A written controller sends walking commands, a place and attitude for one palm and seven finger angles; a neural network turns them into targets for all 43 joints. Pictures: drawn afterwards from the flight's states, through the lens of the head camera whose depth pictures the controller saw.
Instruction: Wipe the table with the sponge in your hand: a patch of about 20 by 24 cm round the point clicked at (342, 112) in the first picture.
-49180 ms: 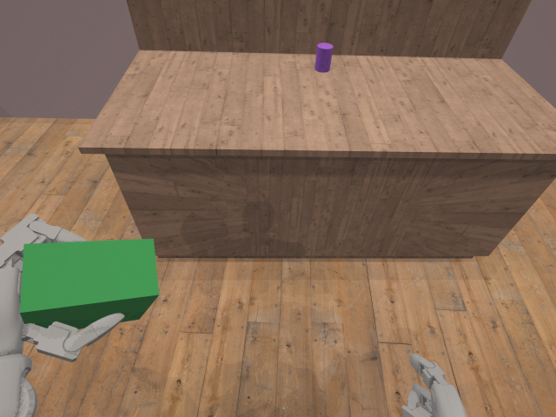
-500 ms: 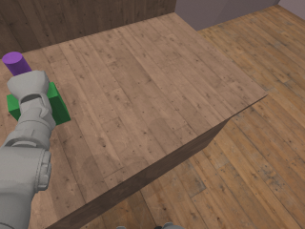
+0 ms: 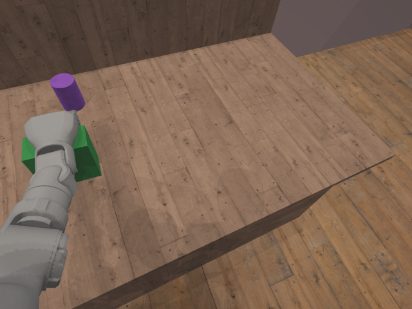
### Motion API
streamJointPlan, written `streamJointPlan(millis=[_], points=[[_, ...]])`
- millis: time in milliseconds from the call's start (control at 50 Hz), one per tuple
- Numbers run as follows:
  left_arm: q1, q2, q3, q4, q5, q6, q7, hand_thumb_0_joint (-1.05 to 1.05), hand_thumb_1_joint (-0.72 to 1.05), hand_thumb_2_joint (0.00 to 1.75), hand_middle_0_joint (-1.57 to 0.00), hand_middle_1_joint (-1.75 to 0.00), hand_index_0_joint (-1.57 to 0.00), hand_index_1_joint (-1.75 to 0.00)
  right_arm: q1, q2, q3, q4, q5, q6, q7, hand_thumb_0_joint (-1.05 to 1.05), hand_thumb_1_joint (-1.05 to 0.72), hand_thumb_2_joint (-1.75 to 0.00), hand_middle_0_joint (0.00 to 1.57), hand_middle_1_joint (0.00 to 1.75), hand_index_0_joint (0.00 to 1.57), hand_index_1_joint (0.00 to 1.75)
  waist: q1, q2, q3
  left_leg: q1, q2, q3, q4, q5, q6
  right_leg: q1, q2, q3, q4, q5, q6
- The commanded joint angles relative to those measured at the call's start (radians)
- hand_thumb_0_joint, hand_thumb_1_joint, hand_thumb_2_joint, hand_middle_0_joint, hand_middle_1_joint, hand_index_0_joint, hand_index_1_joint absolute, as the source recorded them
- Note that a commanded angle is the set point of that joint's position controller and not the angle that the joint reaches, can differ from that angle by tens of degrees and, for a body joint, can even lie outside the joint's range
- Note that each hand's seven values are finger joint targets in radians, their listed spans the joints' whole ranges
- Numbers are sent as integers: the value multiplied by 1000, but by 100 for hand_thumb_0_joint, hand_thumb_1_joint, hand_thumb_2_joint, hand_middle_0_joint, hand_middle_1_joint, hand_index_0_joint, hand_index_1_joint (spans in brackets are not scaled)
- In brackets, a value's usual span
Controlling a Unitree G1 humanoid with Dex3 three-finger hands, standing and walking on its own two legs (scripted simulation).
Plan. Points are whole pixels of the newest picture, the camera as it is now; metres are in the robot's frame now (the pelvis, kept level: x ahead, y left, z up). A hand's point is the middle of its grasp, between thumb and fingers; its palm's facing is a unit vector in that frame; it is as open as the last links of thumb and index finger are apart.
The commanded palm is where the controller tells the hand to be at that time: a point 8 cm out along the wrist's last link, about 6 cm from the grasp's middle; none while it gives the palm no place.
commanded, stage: wipe back along the first lane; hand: left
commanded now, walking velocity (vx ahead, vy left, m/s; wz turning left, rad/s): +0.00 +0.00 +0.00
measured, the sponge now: (68, 162) +0.42 +0.32 -0.04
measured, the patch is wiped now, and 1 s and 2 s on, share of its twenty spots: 1.00 1.00 1.00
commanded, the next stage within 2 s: lift the sponge slowly off the table in 1.56 s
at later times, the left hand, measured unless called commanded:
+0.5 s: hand (64, 162) +0.39 +0.30 +0.01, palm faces -0.09 -0.01 -1.00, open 10.3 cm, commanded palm +0.35 +0.27 +0.04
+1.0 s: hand (67, 186) +0.34 +0.27 +0.01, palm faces -0.04 -0.02 -1.00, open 10.3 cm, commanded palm +0.30 +0.25 +0.04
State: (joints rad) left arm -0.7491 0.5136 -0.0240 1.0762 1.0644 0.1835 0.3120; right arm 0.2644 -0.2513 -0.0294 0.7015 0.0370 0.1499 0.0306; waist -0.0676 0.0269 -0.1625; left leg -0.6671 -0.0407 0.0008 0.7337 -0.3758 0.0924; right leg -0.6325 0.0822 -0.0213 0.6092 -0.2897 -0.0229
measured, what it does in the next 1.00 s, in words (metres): stands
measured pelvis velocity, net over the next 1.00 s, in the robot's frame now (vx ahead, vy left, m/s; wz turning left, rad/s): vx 0.00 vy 0.00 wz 0.01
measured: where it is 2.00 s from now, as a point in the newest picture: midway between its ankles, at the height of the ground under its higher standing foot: outside the picture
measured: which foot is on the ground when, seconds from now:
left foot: down 0.00-1.00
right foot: down 0.00-1.00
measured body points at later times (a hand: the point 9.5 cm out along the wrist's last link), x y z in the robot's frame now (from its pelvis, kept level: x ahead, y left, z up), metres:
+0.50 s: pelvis -0.01 -0.01 +0.01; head +0.05 +0.01 +0.45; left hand +0.39 +0.29 +0.07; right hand +0.08 -0.27 -0.12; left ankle -0.03 +0.05 -0.71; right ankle -0.01 -0.12 -0.71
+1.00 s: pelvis +0.00 +0.00 +0.01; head +0.02 -0.01 +0.46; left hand +0.34 +0.27 +0.07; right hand +0.17 -0.24 -0.10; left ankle -0.03 +0.05 -0.71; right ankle -0.01 -0.12 -0.71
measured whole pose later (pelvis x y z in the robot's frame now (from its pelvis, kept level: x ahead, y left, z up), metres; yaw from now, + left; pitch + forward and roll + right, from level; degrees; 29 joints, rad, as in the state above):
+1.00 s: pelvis +0.00 +0.00 +0.01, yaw +1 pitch +11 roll -3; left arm -0.33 0.36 -0.15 0.66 1.00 0.34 0.33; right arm 0.16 -0.24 -0.01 0.65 0.08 0.18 0.02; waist 0.02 0.05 -0.17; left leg -0.47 -0.06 0.01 0.64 -0.36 0.09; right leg -0.46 0.07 -0.01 0.56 -0.29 -0.03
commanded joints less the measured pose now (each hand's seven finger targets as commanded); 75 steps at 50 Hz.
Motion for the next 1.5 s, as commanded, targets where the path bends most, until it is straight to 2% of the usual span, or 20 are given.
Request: streamJointPlan(millis=[0,140,180,280,380,500,580,720,780,820,880,900,1040,1100,1120,1160,1300,1360,1400,1480], points=[[-176,132,9,-69,-17,20,-14,0,10,130,-120,-160,-120,-160,70,-170,-47,-61,5,-7,-13,0,-90,-90,20,30,20,30,11,43,-318,335,74,-101,-58,663,-93,117,-1,9,-23,347,-48],[-83,89,-30,-59,-23,41,-22,0,10,130,-120,-160,-120,-160,39,-170,-37,-66,13,3,-18,0,-90,-90,20,30,20,30,14,-3,-264,270,52,-76,-87,515,-72,173,-7,19,-42,343,-49],[-52,116,-9,-41,-16,42,-21,0,10,130,-120,-160,-120,-160,29,-171,-32,-69,16,5,-20,0,-90,-90,20,30,20,30,24,-33,-233,226,43,-68,-104,433,-62,196,-13,25,-50,323,-52],[-42,71,-44,-60,-19,32,-24,0,10,130,-120,-160,-120,-160,10,-164,-26,-85,22,0,-27,0,-90,-90,20,30,20,30,25,-13,-191,214,38,-66,-124,354,-57,174,-14,26,-62,253,-55],[-14,69,-38,-77,-26,30,-18,0,10,130,-120,-160,-120,-160,-1,-160,-27,-94,25,-8,-32,0,-90,-90,20,30,20,30,32,-30,-210,217,36,-63,-129,329,-54,194,-14,29,-67,238,-55],[55,51,-20,-153,-53,37,-13,0,10,130,-120,-160,-120,-160,-33,-157,-32,-108,29,-13,-32,0,-90,-90,20,30,20,30,54,-19,-257,251,39,-63,-126,411,-59,236,-18,35,-61,314,-58],[112,-17,-76,-183,-65,70,-15,0,10,130,-120,-160,-120,-160,-53,-155,-32,-117,34,-8,-28,0,-90,-90,20,30,20,30,46,-38,-201,267,40,-65,-135,397,-60,220,-14,29,-77,292,-55],[219,-45,-83,-282,-77,107,-26,0,10,130,-120,-160,-120,-160,-93,-151,-30,-137,36,-2,-27,0,-90,-90,20,30,20,30,67,-41,-216,320,43,-78,-134,511,-73,253,-16,26,-66,357,-59],[306,-110,-127,-330,-86,122,-35,0,10,130,-120,-160,-120,-160,-119,-144,-28,-155,37,-4,-20,0,-90,-90,20,30,20,30,73,-50,-206,330,45,-76,-134,539,-76,262,-16,27,-67,384,-57],[323,-78,-96,-364,-89,128,-31,0,10,130,-120,-160,-120,-160,-129,-146,-29,-157,38,-4,-20,0,-90,-90,20,30,20,30,78,-42,-196,340,45,-85,-134,557,-82,264,-17,26,-65,385,-58],[390,-115,-118,-403,-89,148,-30,0,10,130,-120,-160,-120,-160,-151,-140,-25,-169,39,-7,-16,0,-90,-90,20,30,20,30,84,-67,-181,345,45,-83,-136,565,-86,270,-16,23,-63,397,-58],[397,-117,-105,-434,-104,154,-30,0,10,130,-120,-160,-120,-160,-171,-138,-24,-176,41,-9,-15,0,-90,-90,20,30,20,30,97,-33,-188,352,47,-88,-143,580,-90,272,-18,27,-65,389,-61],[346,-166,-167,-479,-94,199,-33,0,10,130,-120,-160,-120,-160,-206,-131,-15,-187,43,-5,-26,0,-90,-90,20,30,20,30,80,-64,-119,348,39,-90,-167,432,-87,244,-13,12,-81,283,-64],[377,-129,-129,-490,-89,200,-38,0,10,130,-120,-160,-120,-160,-224,-135,-10,-191,43,-8,-33,0,-90,-90,20,30,20,30,100,-66,-149,344,34,-93,-172,425,-89,271,-13,30,-75,294,-72],[382,-184,-186,-508,-88,199,-42,0,10,130,-120,-160,-120,-160,-222,-126,-9,-199,42,-8,-34,0,-90,-90,20,30,20,30,90,-53,-156,351,29,-82,-165,422,-85,276,-16,24,-72,300,-68],[433,-201,-195,-513,-87,198,-44,0,10,130,-120,-160,-120,-160,-230,-122,-9,-204,43,-14,-31,0,-90,-90,20,30,20,30,99,-53,-151,353,31,-84,-164,436,-90,273,-15,23,-70,299,-69],[478,-166,-155,-574,-98,212,-40,0,10,130,-120,-160,-120,-160,-265,-125,-3,-211,42,-17,-33,0,-90,-90,20,30,20,30,111,-75,-125,325,24,-82,-176,375,-78,299,-15,51,-80,311,-76],[540,-199,-188,-585,-104,220,-39,0,10,130,-120,-160,-120,-160,-274,-120,1,-218,45,-19,-35,0,-90,-90,20,30,20,30,109,-98,-101,310,17,-69,-179,348,-70,318,-22,50,-85,321,-69],[552,-164,-141,-612,-116,224,-39,0,10,130,-120,-160,-120,-160,-290,-123,-1,-218,45,-20,-38,0,-90,-90,20,30,20,30,124,-108,-110,308,17,-72,-188,339,-67,337,-21,67,-93,328,-72],[571,-178,-170,-620,-113,236,-43,0,10,130,-120,-160,-120,-160,-297,-119,5,-217,49,-21,-44,0,-90,-90,20,30,20,30,116,-100,-83,303,10,-63,-199,301,-64,340,-24,72,-103,301,-68]])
